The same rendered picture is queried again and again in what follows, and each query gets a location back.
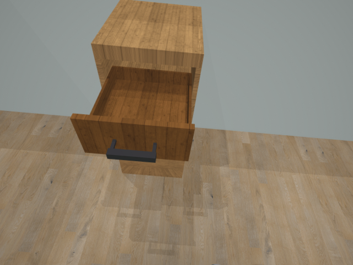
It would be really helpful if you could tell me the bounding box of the handle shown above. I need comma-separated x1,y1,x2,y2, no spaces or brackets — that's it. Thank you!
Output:
106,139,157,163

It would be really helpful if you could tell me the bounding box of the cabinet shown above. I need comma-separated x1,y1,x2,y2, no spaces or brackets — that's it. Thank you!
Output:
91,0,204,178

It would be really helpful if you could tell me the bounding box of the drawer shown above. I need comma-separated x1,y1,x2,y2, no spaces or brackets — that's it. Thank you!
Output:
70,66,195,161

